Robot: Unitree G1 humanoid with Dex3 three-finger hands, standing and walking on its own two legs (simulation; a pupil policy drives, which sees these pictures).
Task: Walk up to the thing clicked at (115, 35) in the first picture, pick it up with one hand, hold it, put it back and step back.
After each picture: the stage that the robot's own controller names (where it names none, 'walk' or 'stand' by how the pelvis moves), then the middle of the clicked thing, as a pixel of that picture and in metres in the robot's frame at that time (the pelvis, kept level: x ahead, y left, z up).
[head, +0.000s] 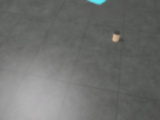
stand; (116, 36) +1.37 -0.39 -0.72
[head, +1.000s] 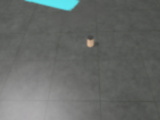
walk; (90, 41) +1.29 +0.02 -0.70
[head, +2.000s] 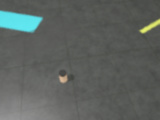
walk; (63, 76) +0.78 +0.22 -0.70
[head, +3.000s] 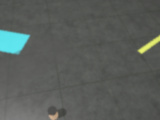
walk; (53, 113) +0.46 +0.22 -0.71
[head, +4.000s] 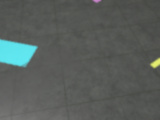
stand; out of the picture +0.32 +0.20 -0.71
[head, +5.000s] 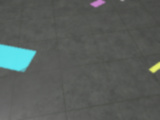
stand; out of the picture +0.30 +0.20 -0.72
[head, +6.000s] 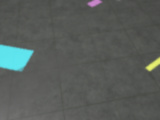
stand; out of the picture +0.31 +0.21 -0.73
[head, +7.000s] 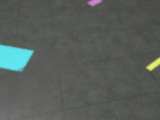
stand; out of the picture +0.30 +0.22 -0.73
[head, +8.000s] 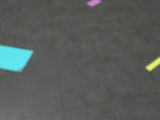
stand; out of the picture +0.30 +0.21 -0.73
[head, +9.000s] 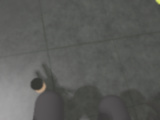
go down; (38, 85) +0.35 +0.23 -0.46
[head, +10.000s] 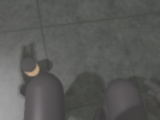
go down; (30, 67) +0.38 +0.26 -0.33
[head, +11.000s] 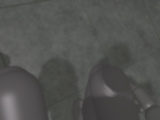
close in; out of the picture +0.34 +0.30 -0.23
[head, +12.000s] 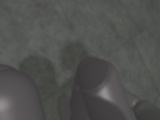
close; out of the picture +0.33 +0.31 -0.21
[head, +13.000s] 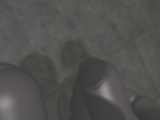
lift; out of the picture +0.32 +0.30 -0.21
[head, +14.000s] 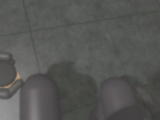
lift; (6, 77) +0.30 +0.27 -0.06
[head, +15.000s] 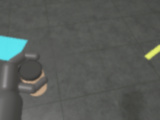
lift; (33, 78) +0.33 +0.17 +0.05
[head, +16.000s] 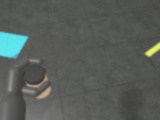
hold; (37, 82) +0.33 +0.17 +0.01
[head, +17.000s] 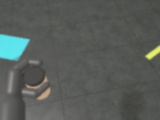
hold; (37, 83) +0.32 +0.17 +0.01
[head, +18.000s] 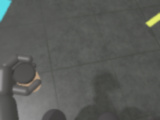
crouch; (28, 78) +0.34 +0.20 -0.05
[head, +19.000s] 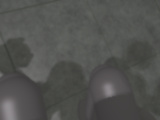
lower; out of the picture +0.38 +0.29 -0.15
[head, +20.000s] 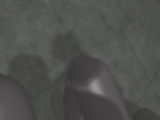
lower; out of the picture +0.38 +0.32 -0.22
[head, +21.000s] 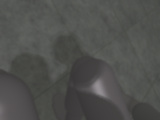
lower; out of the picture +0.37 +0.32 -0.22
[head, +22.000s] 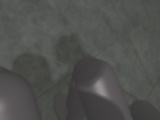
lower; out of the picture +0.35 +0.32 -0.22
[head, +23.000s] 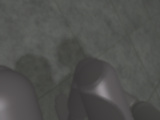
lower; out of the picture +0.34 +0.32 -0.22
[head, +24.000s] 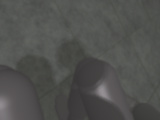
withdraw; out of the picture +0.33 +0.29 -0.22
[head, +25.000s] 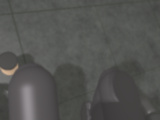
stand; (8, 64) +0.35 +0.27 -0.26
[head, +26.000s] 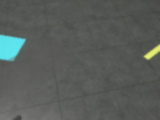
stand; out of the picture +0.30 +0.18 -0.64
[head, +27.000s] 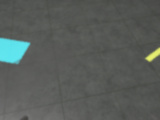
stand; out of the picture +0.32 +0.19 -0.67
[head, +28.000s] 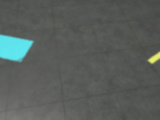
stand; out of the picture +0.32 +0.19 -0.68
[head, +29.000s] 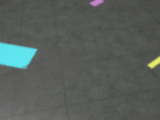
walk; out of the picture +0.34 +0.19 -0.72
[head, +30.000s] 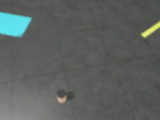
walk; (61, 96) +0.50 +0.15 -0.70
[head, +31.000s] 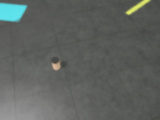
walk; (55, 63) +0.82 +0.26 -0.69
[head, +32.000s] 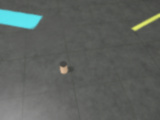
stand; (63, 67) +0.94 +0.19 -0.72
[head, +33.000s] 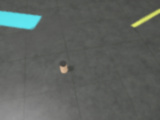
stand; (63, 66) +0.94 +0.21 -0.73
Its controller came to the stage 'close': yes
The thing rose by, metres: 0.71
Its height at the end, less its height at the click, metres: +0.00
